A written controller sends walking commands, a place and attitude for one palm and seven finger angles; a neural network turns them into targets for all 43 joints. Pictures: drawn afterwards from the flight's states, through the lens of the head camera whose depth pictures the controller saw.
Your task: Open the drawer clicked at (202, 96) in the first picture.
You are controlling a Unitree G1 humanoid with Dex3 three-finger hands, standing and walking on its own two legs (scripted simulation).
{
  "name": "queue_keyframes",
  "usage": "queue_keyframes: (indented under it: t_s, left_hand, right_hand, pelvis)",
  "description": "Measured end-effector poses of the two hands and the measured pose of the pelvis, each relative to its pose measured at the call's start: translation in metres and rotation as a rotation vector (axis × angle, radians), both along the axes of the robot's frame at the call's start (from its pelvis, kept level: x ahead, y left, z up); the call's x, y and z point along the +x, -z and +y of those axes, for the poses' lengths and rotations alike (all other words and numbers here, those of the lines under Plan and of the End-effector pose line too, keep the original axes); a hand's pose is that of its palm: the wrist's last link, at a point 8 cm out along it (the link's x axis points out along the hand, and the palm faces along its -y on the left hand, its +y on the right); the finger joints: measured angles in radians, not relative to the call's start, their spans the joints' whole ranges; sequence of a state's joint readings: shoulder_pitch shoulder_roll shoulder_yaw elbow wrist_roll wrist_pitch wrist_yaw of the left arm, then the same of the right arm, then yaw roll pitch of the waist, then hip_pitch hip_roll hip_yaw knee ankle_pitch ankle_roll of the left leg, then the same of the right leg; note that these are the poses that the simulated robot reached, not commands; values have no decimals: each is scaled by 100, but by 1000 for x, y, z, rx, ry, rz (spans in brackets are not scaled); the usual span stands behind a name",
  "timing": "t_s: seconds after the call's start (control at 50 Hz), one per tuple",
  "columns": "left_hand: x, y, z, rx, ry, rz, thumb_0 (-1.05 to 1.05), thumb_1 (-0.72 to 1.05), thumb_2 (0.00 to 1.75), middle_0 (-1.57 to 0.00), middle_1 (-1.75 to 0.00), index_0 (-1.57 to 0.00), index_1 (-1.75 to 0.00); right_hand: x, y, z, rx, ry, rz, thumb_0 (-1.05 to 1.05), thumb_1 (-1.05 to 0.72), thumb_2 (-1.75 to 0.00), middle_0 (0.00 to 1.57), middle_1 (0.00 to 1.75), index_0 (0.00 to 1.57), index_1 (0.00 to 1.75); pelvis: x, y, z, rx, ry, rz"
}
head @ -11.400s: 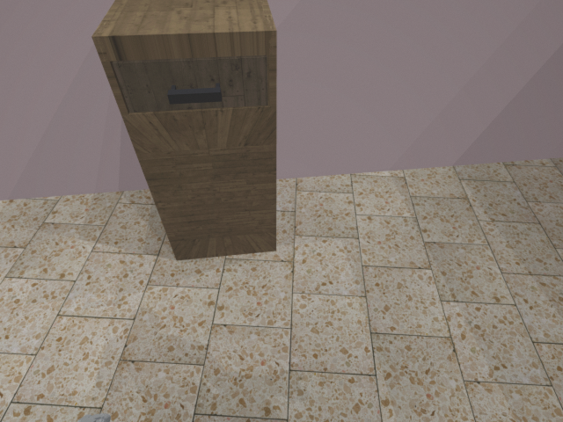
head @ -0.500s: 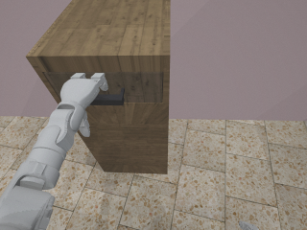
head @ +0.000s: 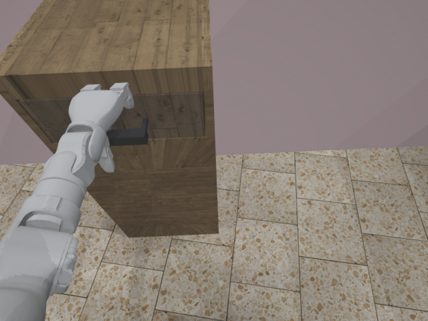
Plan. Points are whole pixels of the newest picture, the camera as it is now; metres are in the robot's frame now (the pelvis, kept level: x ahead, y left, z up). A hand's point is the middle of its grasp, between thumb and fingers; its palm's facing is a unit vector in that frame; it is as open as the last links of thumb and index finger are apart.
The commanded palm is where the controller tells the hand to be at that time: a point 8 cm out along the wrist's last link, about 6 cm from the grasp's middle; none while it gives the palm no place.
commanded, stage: move the hooked fingers above the handle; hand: left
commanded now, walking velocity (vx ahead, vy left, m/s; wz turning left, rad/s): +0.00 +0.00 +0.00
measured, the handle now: (118, 130) +0.51 +0.22 +0.03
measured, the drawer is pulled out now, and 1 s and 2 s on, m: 0.00 0.00 0.00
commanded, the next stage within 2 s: lower the fingers behind the handle in 0.54 s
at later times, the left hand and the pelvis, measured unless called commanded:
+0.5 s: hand (100, 131) +0.46 +0.22 +0.09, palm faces -0.04 -0.01 -1.00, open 13.8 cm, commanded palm +0.44 +0.23 +0.15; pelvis +0.00 +0.00 +0.00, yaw +0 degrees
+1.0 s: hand (107, 137) +0.46 +0.22 +0.07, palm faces -0.03 -0.03 -1.00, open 13.8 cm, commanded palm +0.45 +0.23 +0.13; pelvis +0.00 +0.01 +0.00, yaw +0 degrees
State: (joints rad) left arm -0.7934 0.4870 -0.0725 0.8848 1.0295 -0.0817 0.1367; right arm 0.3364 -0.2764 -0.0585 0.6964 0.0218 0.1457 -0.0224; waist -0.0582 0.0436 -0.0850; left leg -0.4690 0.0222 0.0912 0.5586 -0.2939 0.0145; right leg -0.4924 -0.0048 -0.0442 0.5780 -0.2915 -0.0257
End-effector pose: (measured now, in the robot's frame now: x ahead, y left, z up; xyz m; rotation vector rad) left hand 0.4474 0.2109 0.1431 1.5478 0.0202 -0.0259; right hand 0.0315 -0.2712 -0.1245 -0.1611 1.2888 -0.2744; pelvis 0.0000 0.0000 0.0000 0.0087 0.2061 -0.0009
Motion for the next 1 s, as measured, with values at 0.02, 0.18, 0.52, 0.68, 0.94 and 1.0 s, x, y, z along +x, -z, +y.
queue_keyframes:
  t_s: [0.02, 0.18, 0.52, 0.68, 0.94, 1.0]
  left_hand:
    - [0, 0, 0, -2, -1, -2, 0, -49, 30, -34, -123, -33, -121]
    - [-1, -1, 3, 6, -24, 1, 0, -49, 30, -34, -122, -33, -122]
    - [-10, -2, 13, 11, -22, 7, 0, -49, 30, -32, -120, -32, -120]
    - [-7, -4, 15, 1, -28, -1, 0, -49, 30, -32, -120, -32, -120]
    - [-7, 19, 10, -12, 21, 21, 0, -49, 30, -32, -120, -32, -120]
    - [-6, 23, 11, -8, 9, 4, 0, -49, 30, -32, -120, -32, -120]
  right_hand:
    - [-2, 0, 0, 2, 4, 5, 0, -91, -90, 20, 30, 20, 30]
    - [-1, 0, 3, 10, 16, -11, 0, -91, -90, 20, 30, 20, 30]
    - [35, -5, 5, -2, -44, -97, 0, -91, -90, 20, 30, 20, 30]
    - [36, -4, 8, 1, -43, -90, 0, -91, -90, 20, 30, 20, 30]
    - [17, 0, 12, 3, -25, -30, 0, -91, -90, 20, 30, 20, 30]
    - [12, 2, 13, 5, -19, -17, 0, -91, -90, 20, 30, 20, 30]
  pelvis:
    - [0, 0, 0, 0, 1, 0]
    - [-1, -1, -1, 1, 6, -5]
    - [-2, 0, 0, -2, -9, -14]
    - [0, 0, 3, -3, -8, -13]
    - [1, 3, 7, -6, -5, 10]
    - [0, 4, 7, -6, -4, 19]
